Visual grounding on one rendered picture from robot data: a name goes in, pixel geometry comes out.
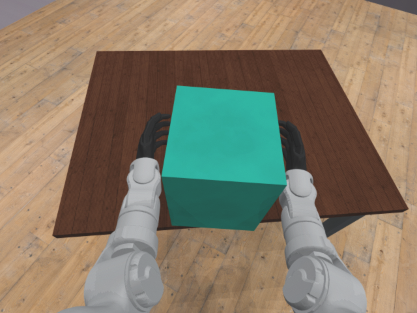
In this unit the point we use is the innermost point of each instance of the right robot hand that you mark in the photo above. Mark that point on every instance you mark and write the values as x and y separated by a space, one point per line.
293 152

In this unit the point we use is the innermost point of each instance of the left robot hand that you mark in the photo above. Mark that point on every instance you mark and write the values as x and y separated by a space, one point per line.
147 143

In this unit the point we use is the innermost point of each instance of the right robot upper arm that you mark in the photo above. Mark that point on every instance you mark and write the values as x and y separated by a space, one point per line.
313 285

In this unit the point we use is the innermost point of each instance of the robot right forearm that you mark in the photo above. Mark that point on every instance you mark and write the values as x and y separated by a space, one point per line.
303 230

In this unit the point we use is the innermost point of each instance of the left robot upper arm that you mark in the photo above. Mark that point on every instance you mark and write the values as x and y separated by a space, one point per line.
130 283

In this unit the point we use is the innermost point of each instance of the robot left forearm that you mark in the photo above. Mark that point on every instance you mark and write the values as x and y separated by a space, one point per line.
139 215

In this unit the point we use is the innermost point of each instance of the carton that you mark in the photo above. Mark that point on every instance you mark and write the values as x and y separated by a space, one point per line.
223 165

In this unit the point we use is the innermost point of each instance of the table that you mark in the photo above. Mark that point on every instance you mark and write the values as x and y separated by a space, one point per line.
127 88

